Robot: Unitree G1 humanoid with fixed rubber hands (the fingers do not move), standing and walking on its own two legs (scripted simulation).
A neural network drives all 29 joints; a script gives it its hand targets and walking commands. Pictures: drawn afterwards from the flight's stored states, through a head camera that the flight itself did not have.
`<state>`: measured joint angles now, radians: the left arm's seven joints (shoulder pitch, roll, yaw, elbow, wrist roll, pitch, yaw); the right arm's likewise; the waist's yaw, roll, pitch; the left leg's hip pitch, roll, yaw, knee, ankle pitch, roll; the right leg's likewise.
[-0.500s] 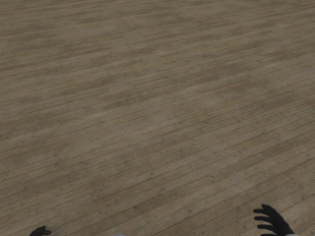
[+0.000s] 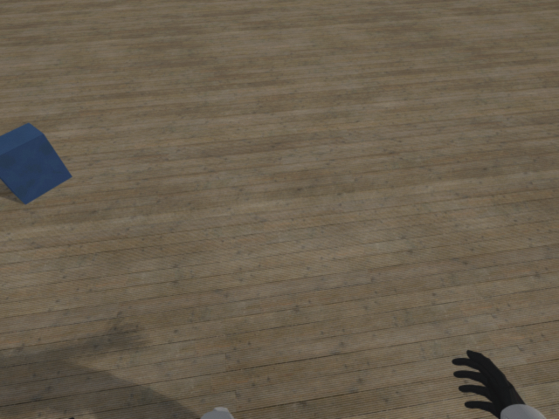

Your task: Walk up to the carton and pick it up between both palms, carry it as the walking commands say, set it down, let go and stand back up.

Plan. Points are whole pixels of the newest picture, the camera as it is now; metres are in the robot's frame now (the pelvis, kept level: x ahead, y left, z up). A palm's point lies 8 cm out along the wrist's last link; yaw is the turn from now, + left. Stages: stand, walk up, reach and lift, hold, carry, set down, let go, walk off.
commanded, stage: walk up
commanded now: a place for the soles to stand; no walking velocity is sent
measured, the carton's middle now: (27, 164) +1.30 +1.21 -0.62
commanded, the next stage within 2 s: none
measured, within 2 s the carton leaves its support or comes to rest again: neither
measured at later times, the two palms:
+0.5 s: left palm out of the picture +0.16 +0.45 -0.08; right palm (364, 268) +0.39 -0.16 -0.08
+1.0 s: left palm out of the picture +0.26 +0.60 -0.09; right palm (262, 191) +0.59 +0.04 -0.08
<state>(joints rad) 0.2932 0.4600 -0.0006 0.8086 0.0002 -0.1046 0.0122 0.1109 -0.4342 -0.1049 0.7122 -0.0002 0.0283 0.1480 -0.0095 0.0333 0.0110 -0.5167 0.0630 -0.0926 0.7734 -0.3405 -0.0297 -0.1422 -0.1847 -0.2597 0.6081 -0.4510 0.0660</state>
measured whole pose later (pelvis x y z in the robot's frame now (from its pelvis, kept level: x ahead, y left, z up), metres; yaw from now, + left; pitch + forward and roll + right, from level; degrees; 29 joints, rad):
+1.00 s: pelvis +0.32 +0.27 -0.01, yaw +23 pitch +0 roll -1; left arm 0.30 0.46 0.00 0.80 0.00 -0.10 -0.01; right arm 0.12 -0.45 -0.10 0.71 0.00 -0.02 0.11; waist 0.01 0.05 0.05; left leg -0.48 0.01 -0.08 0.75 -0.26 -0.01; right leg -0.20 -0.22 -0.19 0.85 -0.49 0.02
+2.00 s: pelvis +0.55 +0.57 -0.02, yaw +38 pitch -2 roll +0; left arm 0.30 0.46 0.00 0.77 0.00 -0.09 -0.01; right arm 0.22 -0.47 -0.10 0.72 0.00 -0.05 0.06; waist 0.01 0.04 0.07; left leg -0.48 -0.01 -0.07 0.81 -0.30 0.00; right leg -0.35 -0.18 -0.10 1.05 -0.49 0.00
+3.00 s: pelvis +0.73 +0.80 -0.01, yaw +44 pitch -1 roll +0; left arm 0.32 0.46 0.00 0.79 0.00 -0.09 -0.04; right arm 0.29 -0.47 -0.08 0.72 0.00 -0.08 0.03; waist 0.01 0.00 0.03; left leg -0.49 0.02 -0.07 0.82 -0.40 0.00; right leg -0.34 -0.10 -0.09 0.77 -0.40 -0.01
